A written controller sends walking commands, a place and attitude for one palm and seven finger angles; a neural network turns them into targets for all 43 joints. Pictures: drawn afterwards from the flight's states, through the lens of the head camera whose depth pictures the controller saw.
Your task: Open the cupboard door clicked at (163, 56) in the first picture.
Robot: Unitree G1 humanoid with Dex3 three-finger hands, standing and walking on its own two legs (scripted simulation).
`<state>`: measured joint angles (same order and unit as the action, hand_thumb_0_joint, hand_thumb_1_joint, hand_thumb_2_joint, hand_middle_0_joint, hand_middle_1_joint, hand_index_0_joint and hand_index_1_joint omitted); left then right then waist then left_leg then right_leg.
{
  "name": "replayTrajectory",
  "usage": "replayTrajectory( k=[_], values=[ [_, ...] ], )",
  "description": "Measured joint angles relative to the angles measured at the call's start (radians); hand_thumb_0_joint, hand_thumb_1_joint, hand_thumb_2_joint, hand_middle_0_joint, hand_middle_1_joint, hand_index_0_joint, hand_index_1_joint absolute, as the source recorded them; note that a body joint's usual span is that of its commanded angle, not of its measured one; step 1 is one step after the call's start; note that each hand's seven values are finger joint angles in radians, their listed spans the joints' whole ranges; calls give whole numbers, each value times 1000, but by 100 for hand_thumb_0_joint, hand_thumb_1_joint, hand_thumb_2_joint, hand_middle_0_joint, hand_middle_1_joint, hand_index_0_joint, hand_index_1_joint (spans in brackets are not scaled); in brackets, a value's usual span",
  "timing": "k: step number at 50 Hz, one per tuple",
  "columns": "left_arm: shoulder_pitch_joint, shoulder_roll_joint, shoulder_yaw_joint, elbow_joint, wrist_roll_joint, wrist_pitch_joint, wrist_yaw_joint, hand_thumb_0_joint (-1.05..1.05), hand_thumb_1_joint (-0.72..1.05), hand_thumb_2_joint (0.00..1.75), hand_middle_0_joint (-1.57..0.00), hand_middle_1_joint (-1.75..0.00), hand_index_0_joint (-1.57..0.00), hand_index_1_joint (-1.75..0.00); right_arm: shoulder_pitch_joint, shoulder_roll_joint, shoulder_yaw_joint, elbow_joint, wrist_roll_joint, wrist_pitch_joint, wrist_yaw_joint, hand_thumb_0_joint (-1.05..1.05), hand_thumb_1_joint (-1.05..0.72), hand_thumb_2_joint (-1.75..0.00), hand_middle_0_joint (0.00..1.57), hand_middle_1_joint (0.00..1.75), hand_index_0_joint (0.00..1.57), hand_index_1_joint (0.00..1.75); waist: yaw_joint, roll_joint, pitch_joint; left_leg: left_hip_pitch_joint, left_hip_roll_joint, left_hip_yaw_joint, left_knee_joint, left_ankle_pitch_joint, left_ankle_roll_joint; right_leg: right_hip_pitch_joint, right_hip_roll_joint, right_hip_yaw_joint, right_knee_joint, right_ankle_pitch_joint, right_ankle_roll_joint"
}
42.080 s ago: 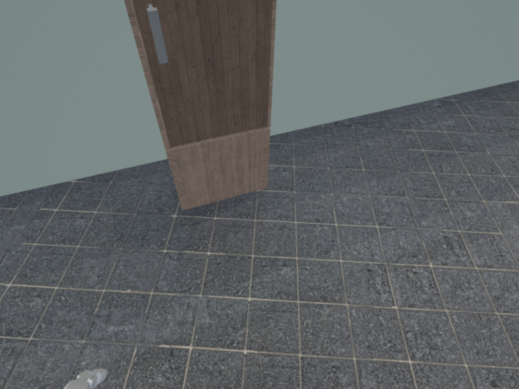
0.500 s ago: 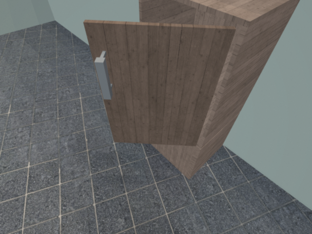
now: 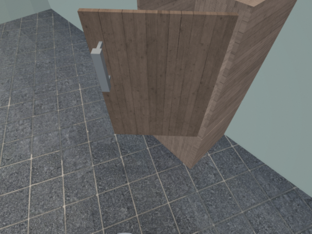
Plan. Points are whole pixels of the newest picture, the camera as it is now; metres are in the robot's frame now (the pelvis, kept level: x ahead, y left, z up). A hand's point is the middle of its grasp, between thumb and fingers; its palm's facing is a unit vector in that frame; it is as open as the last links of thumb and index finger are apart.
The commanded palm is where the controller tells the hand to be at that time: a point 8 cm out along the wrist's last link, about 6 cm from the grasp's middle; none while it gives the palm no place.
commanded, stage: come to a stop and stand still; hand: left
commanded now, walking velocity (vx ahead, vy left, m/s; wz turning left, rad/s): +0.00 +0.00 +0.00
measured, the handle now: (103, 67) +0.56 +0.20 +0.10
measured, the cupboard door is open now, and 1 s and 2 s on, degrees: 44 44 44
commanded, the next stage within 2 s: none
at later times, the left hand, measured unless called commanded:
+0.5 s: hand out of the picture -0.11 +0.22 -0.17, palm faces +0.09 -0.97 -0.21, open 7.4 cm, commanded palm none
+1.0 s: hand out of the picture -0.16 +0.26 -0.24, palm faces +0.08 -0.98 -0.20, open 7.4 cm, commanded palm none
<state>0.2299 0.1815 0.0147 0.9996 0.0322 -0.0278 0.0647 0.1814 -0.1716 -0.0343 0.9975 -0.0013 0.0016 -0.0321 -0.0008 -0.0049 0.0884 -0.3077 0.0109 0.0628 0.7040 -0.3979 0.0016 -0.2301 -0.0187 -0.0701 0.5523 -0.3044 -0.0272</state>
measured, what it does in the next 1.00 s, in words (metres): walks backwards: left foot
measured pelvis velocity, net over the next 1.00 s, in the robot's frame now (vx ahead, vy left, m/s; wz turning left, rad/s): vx -0.21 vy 0.06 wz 0.04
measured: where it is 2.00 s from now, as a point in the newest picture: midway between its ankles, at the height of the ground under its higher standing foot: outside the picture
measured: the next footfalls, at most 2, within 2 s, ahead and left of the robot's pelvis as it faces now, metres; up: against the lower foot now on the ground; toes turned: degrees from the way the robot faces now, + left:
left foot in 0.96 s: -0.13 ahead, +0.15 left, +0.00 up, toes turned +2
right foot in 1.30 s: -0.24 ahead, -0.04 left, +0.00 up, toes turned -3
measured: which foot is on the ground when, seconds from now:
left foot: down 0.00-0.80, up 0.82-0.94, down 0.96-1.00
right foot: down 0.00-0.94, up 0.96-1.00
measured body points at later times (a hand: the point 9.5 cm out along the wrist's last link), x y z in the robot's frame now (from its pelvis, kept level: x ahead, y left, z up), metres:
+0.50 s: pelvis -0.08 +0.04 +0.00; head -0.09 +0.05 +0.45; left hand -0.11 +0.28 -0.16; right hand -0.03 -0.20 -0.15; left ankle +0.03 +0.11 -0.73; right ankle -0.01 -0.10 -0.73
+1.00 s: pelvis -0.21 +0.06 -0.06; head -0.24 +0.11 +0.39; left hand -0.17 +0.31 -0.23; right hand -0.19 -0.18 -0.18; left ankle -0.17 +0.15 -0.74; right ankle -0.05 -0.09 -0.70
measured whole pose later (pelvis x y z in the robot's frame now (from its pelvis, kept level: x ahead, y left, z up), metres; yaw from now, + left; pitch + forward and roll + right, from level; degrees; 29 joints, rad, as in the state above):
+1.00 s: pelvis -0.21 +0.06 -0.06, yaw +2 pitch -6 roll +2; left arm 0.28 0.23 0.07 0.97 0.04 0.09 0.06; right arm 0.36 -0.13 -0.04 0.94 -0.02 0.00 -0.03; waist -0.03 -0.15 0.02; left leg -0.40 -0.08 0.04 0.94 -0.47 0.07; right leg -0.69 -0.04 0.12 1.13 -0.41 0.01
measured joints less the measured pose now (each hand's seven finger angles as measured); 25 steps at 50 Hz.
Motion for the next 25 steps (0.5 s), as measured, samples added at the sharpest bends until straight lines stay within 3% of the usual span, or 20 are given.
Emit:
replayTrajectory(
  k=[4, 10, 25],
  values=[
    [10, 2, -14, -22, -8, 21, -11, 0, 90, 89, -20, -30, -20, -30, -4, -14, -3, -41, -6, -8, 10, 0, -92, -90, 20, 30, 20, 30, -9, 15, -12, 17, 0, -14, -121, 176, 13, 6, -1, -8, 52, -18, 17],
    [30, 8, -11, -37, -2, 49, -26, 0, 90, 89, -20, -30, -20, -30, 25, -8, 11, -54, -25, 10, 24, 0, -91, -90, 20, 30, 20, 30, 3, 10, -69, 2, -15, -14, -125, 177, 46, 1, -8, -1, 29, -10, 21],
    [161, 14, -3, 13, -4, 46, -41, 0, 90, 89, -20, -30, -20, -30, 100, -14, 12, 3, -23, 17, 22, 0, -91, -90, 20, 30, 20, 30, 11, 11, -65, -37, -50, -38, -221, 236, 59, -43, 2, 34, -30, 19, 14]
  ],
)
